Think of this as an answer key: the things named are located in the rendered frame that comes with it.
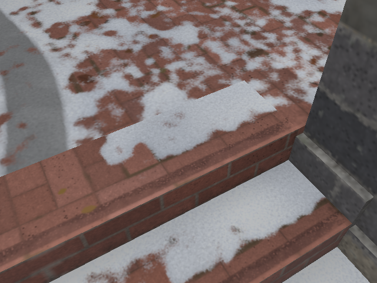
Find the stairs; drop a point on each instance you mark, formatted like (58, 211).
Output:
(256, 219)

